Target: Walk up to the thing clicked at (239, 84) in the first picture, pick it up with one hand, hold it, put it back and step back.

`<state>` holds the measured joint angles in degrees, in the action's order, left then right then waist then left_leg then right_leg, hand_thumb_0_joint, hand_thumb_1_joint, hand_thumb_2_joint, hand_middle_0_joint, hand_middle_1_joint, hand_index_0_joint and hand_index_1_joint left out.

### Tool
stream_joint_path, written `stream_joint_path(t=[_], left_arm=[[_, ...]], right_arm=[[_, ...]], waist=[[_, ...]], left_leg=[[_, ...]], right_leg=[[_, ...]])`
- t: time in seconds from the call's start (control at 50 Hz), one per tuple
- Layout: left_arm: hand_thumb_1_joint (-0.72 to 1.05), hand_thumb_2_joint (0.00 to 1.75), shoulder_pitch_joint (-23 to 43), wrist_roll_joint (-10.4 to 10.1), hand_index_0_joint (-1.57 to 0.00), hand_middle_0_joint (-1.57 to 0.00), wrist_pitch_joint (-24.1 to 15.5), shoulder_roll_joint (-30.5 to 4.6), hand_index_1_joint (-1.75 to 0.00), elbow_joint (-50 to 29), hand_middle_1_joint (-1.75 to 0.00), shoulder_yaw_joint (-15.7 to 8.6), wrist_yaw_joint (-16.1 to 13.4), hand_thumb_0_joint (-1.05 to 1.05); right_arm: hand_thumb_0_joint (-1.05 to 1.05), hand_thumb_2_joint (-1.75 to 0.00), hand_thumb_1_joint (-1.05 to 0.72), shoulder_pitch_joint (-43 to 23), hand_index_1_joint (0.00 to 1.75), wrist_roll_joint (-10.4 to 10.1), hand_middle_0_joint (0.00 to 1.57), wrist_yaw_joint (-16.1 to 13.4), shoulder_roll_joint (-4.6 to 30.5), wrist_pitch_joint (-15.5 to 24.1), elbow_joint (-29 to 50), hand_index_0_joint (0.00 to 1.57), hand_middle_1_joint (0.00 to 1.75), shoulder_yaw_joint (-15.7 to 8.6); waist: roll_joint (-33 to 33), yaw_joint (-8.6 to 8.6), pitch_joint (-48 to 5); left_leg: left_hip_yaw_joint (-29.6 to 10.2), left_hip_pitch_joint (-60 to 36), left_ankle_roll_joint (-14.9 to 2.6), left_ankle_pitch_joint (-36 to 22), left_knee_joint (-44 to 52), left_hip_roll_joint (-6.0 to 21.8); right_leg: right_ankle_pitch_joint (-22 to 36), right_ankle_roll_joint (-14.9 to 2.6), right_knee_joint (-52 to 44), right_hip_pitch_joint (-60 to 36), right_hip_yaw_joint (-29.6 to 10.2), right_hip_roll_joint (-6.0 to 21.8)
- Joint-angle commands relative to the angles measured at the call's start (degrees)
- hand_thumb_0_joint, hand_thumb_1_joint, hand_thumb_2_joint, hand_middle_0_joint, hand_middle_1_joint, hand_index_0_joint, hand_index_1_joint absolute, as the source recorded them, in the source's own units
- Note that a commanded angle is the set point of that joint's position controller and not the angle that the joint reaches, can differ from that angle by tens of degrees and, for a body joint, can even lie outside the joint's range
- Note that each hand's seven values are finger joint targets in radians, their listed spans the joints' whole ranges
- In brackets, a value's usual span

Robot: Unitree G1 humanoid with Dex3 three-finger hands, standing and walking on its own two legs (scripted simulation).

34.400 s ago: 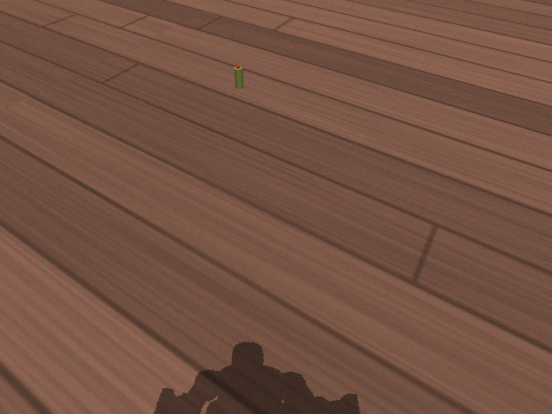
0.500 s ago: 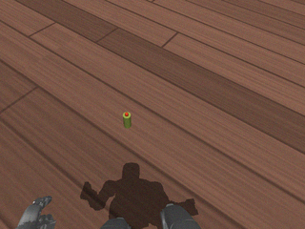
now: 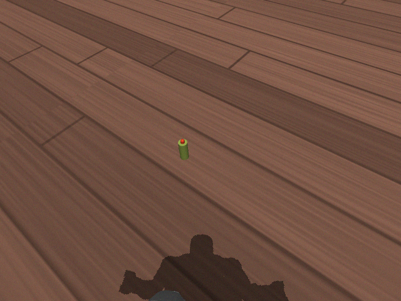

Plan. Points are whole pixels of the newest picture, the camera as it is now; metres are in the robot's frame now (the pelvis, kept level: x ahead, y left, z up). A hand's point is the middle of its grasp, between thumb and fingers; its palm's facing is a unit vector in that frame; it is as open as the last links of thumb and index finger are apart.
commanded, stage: step back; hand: left
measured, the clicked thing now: (183, 148) +0.99 +0.18 -0.68
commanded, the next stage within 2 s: stand in 0.94 s
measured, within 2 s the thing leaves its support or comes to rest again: neither
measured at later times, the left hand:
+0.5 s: hand out of the picture +0.04 +0.26 -0.14, palm faces +0.06 -0.93 -0.37, open 7.4 cm
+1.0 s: hand out of the picture +0.13 +0.28 -0.13, palm faces +0.01 -0.93 -0.36, open 7.4 cm
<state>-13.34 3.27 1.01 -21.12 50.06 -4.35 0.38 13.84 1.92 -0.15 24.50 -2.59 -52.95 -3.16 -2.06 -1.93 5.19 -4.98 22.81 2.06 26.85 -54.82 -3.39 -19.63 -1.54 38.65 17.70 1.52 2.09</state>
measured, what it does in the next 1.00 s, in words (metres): steps on the spot: left foot, then left foot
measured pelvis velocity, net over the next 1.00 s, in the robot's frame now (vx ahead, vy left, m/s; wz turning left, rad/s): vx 0.03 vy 0.02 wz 0.01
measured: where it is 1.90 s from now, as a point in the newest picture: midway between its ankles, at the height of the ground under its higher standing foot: outside the picture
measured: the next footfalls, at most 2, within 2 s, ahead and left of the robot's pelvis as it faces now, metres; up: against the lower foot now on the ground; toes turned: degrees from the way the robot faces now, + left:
left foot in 0.06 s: +0.02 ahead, +0.13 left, +0.00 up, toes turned +0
left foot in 0.54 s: +0.08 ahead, +0.14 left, +0.00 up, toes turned +3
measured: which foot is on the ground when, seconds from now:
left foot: up 0.00-0.04, down 0.06-0.30, up 0.32-0.52, down 0.54-1.00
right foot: down 0.00-1.00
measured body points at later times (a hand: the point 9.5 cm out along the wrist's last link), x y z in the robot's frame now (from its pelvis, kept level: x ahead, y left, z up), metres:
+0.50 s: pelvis +0.00 +0.00 +0.01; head +0.00 -0.01 +0.45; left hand +0.04 +0.31 -0.11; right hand +0.09 -0.32 -0.12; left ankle +0.03 +0.13 -0.71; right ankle +0.02 -0.12 -0.72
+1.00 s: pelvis +0.03 +0.02 +0.02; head +0.05 +0.02 +0.47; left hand +0.13 +0.32 -0.11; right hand +0.16 -0.27 -0.11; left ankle +0.04 +0.14 -0.72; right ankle +0.02 -0.12 -0.72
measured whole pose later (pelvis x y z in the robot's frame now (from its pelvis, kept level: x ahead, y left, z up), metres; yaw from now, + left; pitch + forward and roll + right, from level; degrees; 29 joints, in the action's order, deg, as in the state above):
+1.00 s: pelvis +0.03 +0.02 +0.02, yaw +1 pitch -2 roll +0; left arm -4.2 0.4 -1.3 -20.6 62.1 -0.7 0.0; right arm 0.8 0.7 0.5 18.7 1.0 -62.7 -0.8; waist -0.2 -0.4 3.8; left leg 1.9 10.6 0.3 12.5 -25.3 1.3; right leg -14.5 1.3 24.5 7.9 -1.1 1.0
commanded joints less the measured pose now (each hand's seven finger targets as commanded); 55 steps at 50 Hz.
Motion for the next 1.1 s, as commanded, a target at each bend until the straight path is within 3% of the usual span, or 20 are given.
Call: stream_joint_path(t=[0.0, 0.04, 0.06, 0.08, 0.1, 0.14, 0.2, 0.24, 0.26, 0.28, 0.3, 0.32, 0.5, 0.52, 0.54, 0.56, 0.58, 0.66, 0.8, 1.08], left_arm=[[0.9, 0.9, 2.35, -0.59, -0.2, -0.2, -1.78, -17.59, -0.3, -4.01, -0.3, -4.5, -0.65, 0.0], [0.9, 0.9, 1.88, -0.97, -0.2, -0.2, -1.16, -14.38, -0.3, -3.86, -0.3, -2.55, -0.33, 0.0], [0.9, 0.9, 1.5, -1.42, -0.2, -0.2, -1.18, -11.11, -0.3, -4.07, -0.3, -1.41, -0.17, 0.0], [0.9, 0.9, 6.37, -2.36, -0.2, -0.2, -1.28, -11.2, -0.3, -4.21, -0.3, -1.51, -0.23, 0.0], [0.9, 0.9, 9.49, -1.55, -0.2, -0.2, -1.58, -15.37, -0.3, -4.09, -0.3, -2.88, -0.35, 0.0], [0.9, 0.9, 5.25, -2.41, -0.2, -0.2, -2.19, -12.24, -0.3, -2.4, -0.3, -1.96, 0.41, 0.0], [0.9, 0.9, 3.45, -1.98, -0.2, -0.2, -3.06, -12.1, -0.3, -0.03, -0.3, -2.27, 0.76, 0.0], [0.9, 0.9, -0.64, -1.7, -0.2, -0.2, -3.58, -10.6, -0.3, 2.26, -0.3, -2.16, 0.23, 0.0], [0.9, 0.9, -2.08, -1.28, -0.2, -0.2, -3.92, -12.16, -0.3, 3.19, -0.3, -2.79, -0.22, 0.0], [0.9, 0.9, -3.75, -0.64, -0.2, -0.2, -4.4, -16.25, -0.3, 3.09, -0.3, -3.79, -0.81, 0.0], [0.9, 0.9, -2.28, -0.71, -0.2, -0.2, -4.54, -20.43, -0.3, 2.4, -0.3, -4.46, -0.79, 0.0], [0.9, 0.9, 1.28, -0.92, -0.2, -0.2, -4.7, -20.26, -0.3, 0.9, -0.3, -4.47, -0.73, 0.0], [0.9, 0.9, 7.92, -1.88, -0.2, -0.2, -3.8, -14.1, -0.3, 0.59, -0.3, -1.4, -0.34, 0.0], [0.9, 0.9, 7.18, -2.12, -0.2, -0.2, -3.56, -12.21, -0.3, 0.6, -0.3, -0.39, -0.28, 0.0], [0.9, 0.9, 5.46, -2.82, -0.2, -0.2, -3.33, -9.2, -0.3, 0.79, -0.3, 0.72, -0.27, 0.0], [0.9, 0.9, 4.84, -3.8, -0.2, -0.2, -2.86, -9.31, -0.3, 1.96, -0.3, 0.65, -0.52, 0.0], [0.9, 0.9, 4.62, -3.46, -0.2, -0.2, -2.59, -11.73, -0.3, 3.45, -0.3, -0.21, -0.73, 0.0], [0.9, 0.9, 4.13, -3.22, -0.2, -0.2, -3.59, -12.45, -0.3, 5.76, -0.3, 0.14, -0.95, 0.0], [0.9, 0.9, 7.44, -3.08, -0.2, -0.2, -3.67, -12.48, -0.3, 7.45, -0.3, 0.46, -1.26, 0.0], [0.9, 0.9, 11.75, -2.99, -0.2, -0.2, -3.35, -11.11, -0.3, 10.53, -0.3, 1.92, -1.01, 0.0]], right_arm=[[0.0, -0.9, -0.9, -4.1, 0.3, 0.09, 0.2, 0.31, 8.46, 3.53, 4.22, 0.2, 0.3, -2.72], [0.0, -0.9, -0.9, 1.79, 0.3, 0.24, 0.2, 0.06, 8.43, 4.42, 0.59, 0.2, 0.3, -3.66], [0.0, -0.9, -0.9, 2.97, 0.3, 0.57, 0.2, -0.2, 10.69, 4.73, 0.36, 0.2, 0.3, -4.35], [0.0, -0.9, -0.9, 1.21, 0.3, 0.63, 0.2, -0.12, 16.06, 4.79, 1.37, 0.2, 0.3, -4.67], [0.0, -0.9, -0.9, -0.14, 0.3, 0.33, 0.2, 0.13, 17.43, 4.89, 2.01, 0.2, 0.3, -5.28], [0.0, -0.9, -0.9, -4.81, 0.3, 0.56, 0.2, -0.14, 11.49, 5.62, 2.5, 0.2, 0.3, -3.22], [0.0, -0.9, -0.9, -4.02, 0.3, 0.54, 0.2, 0.27, 12.05, 5.1, 1.63, 0.2, 0.3, -3.63], [0.0, -0.9, -0.9, -6.17, 0.3, -0.06, 0.2, 0.49, 10.09, 3.99, 2.43, 0.2, 0.3, -2.96], [0.0, -0.9, -0.9, -5.07, 0.3, -0.34, 0.2, 0.4, 7.49, 3.69, 2.72, 0.2, 0.3, -2.19], [0.0, -0.9, -0.9, -5.52, 0.3, -0.58, 0.2, 0.31, 4.39, 3.67, 3.81, 0.2, 0.3, -1.34], [0.0, -0.9, -0.9, -6.08, 0.3, -0.06, 0.2, -0.38, 6.56, 3.38, 3.46, 0.2, 0.3, -1.99], [0.0, -0.9, -0.9, -3.9, 0.3, -0.01, 0.2, -0.43, 9.11, 3.42, 2.2, 0.2, 0.3, -2.86], [0.0, -0.9, -0.9, -0.84, 0.3, 0.18, 0.2, 0.42, 5.94, 4.38, -2.51, 0.2, 0.3, -2.5], [0.0, -0.9, -0.9, -0.33, 0.3, 0.42, 0.2, -0.13, 6.86, 4.71, -2.72, 0.2, 0.3, -2.66], [0.0, -0.9, -0.9, -1.8, 0.3, 0.71, 0.2, -0.55, 8.89, 5.19, -2.21, 0.2, 0.3, -2.69], [0.0, -0.9, -0.9, -6.65, 0.3, 0.29, 0.2, -0.48, 11.66, 5.31, -1.03, 0.2, 0.3, -2.43], [0.0, -0.9, -0.9, -8.24, 0.3, -0.07, 0.2, -0.24, 12.44, 5.18, -1.13, 0.2, 0.3, -2.48], [0.0, -0.9, -0.9, -10.38, 0.3, -0.65, 0.2, -0.27, 8.63, 4.96, -2.55, 0.2, 0.3, -0.9], [0.0, -0.9, -0.9, -11.5, 0.3, -1.22, 0.2, -0.54, 7.56, 4.68, -5.3, 0.2, 0.3, -0.79], [0.0, -0.9, -0.9, -14.25, 0.3, -1.69, 0.2, 0.07, 6.67, 4.61, -8.18, 0.2, 0.3, -0.08]], waist=[[13.7, -1.68, -2.38], [7.1, 1.75, -5.3], [-1.59, 2.38, -5.57], [-8.43, 3.89, -3.01], [-4.93, 4.63, 1.51], [-2.36, 1.15, 0.77], [-7.28, 1.95, -1.05], [-5.99, -0.83, -2.53], [-0.53, -1.5, -3.21], [10.81, -2.55, -3.41], [11.5, -2.65, -1.23], [7.58, -1.08, 1.55], [8.79, 2.56, -3.74], [6.04, 3.31, -5.37], [-1.05, 2.37, -6.95], [-5.99, 0.44, -6.25], [-4.17, 0.27, -5.18], [-4.29, 0.04, -7.24], [1.37, 1.47, -11.07], [2.63, 2.24, -7.87]], left_leg=[[3.88, -2.72, -1.94, 5.02, 22.82, 3.17], [4.67, -18.3, -3.53, -8.44, 35.06, 1.35], [-10.18, -24.31, -6.27, 0.32, 37.56, 9.13], [-28.14, -14.23, -13.43, 18.53, 42.82, 21.49], [-30.05, -5.47, -17.31, 21.53, 44.49, 23.94], [-17.11, -11.41, -13.26, 4.48, 39.19, 17.41], [-10.38, -5.81, -11.13, 1.26, 36.51, 14.47], [-5.49, -0.96, -8.42, 0.15, 29.88, 12.04], [-2.94, 4.29, -6.42, 0.37, 23.5, 9.33], [1.05, 13.4, -3.47, 2.69, 10.65, 2.5], [0.13, 10.42, -2.7, 7.06, 3.76, 2.33], [-2.81, 8.42, -2.55, 5.75, 0.6, 3.85], [6.7, -12.43, -2.06, -10.48, 26.68, 3.41], [4.25, -15.98, -2.34, -14.78, 30.32, 4.65], [-6.33, -16.54, -4.12, -15.58, 33.99, 12.27], [-15.59, -9.55, -8.85, -9.88, 37.1, 19.43], [-14.47, -4.25, -11.42, -8.28, 36.52, 19.97], [-3.0, -7.31, -4.97, -23.34, 30.6, 12.49], [1.26, -14.64, -4.41, -31.83, 29.2, 11.31], [0.92, -18.4, -2.84, -29.12, 37.43, 11.34]], right_leg=[[-13.04, -9.26, -17.18, -5.12, -17.47, 13.56], [-2.18, -5.05, -7.22, 1.06, -9.21, 8.45], [-4.33, -1.54, 0.17, 11.42, -4.63, 3.73], [-12.39, 0.88, 6.64, 14.77, 0.39, -1.41], [-13.38, 0.53, 12.55, 11.13, -4.76, 0.77], [-7.81, 0.03, 8.86, 10.99, -4.97, 1.49], [-5.79, 0.36, 0.01, 0.07, -0.55, -1.07], [0.83, -0.03, -11.53, -10.94, 1.12, -3.39], [1.27, -0.41, -14.13, -17.35, -3.38, -1.93], [-10.42, -4.38, -22.1, -19.48, -23.84, 9.48], [-22.94, -9.8, -27.06, -9.51, -33.98, 19.26], [-25.41, -12.59, -27.32, -4.57, -34.77, 20.89], [3.96, -5.34, -13.97, 2.39, -9.23, 8.69], [9.77, -3.64, -9.61, 3.31, -7.48, 7.36], [11.16, -1.13, -4.81, 4.49, -4.93, 3.68], [-1.45, 0.84, -2.02, 2.01, -1.6, -1.31], [-6.2, 0.54, -1.59, -4.4, -2.81, -0.63], [13.13, -0.27, -11.25, -9.54, -6.29, 2.17], [24.65, -0.09, -13.93, -11.66, -6.93, 4.44], [19.47, 1.16, -21.23, -12.45, -6.49, 5.08]])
